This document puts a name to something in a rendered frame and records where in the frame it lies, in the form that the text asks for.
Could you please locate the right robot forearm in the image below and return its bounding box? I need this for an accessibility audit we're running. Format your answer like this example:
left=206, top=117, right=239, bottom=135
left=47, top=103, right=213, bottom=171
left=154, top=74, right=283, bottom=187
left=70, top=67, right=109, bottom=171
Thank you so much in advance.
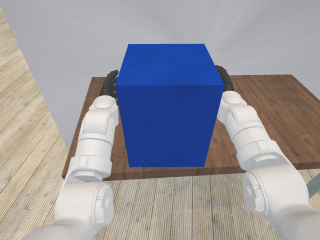
left=217, top=91, right=309, bottom=202

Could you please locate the robot right upper arm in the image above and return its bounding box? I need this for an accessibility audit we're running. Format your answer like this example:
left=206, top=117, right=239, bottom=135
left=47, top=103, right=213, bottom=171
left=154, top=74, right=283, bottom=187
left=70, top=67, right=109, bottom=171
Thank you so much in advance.
left=242, top=163, right=320, bottom=240

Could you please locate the robot left upper arm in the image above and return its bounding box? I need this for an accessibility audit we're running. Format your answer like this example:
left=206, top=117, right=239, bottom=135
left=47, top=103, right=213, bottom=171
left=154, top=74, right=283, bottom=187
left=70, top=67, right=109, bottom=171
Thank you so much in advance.
left=21, top=182, right=114, bottom=240

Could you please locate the table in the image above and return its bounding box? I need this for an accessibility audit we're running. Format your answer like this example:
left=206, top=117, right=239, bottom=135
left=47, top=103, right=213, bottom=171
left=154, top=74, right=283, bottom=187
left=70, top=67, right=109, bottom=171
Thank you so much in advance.
left=61, top=74, right=320, bottom=199

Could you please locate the carton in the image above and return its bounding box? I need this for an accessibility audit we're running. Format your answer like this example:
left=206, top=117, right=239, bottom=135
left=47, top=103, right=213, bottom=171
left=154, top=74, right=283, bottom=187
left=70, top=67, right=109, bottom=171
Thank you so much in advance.
left=115, top=44, right=225, bottom=167

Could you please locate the left robot hand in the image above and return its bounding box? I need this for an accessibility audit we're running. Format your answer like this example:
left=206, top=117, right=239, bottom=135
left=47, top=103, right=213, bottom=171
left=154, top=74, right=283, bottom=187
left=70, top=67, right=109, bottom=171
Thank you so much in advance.
left=99, top=70, right=119, bottom=106

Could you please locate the left robot forearm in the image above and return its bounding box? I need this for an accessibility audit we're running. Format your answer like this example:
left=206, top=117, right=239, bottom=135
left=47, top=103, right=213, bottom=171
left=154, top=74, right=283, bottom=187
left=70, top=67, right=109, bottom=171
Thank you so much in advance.
left=54, top=95, right=119, bottom=219

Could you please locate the right robot hand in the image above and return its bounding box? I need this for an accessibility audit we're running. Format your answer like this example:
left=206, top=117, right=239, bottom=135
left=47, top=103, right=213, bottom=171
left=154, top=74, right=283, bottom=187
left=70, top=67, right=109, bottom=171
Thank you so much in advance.
left=215, top=65, right=234, bottom=92

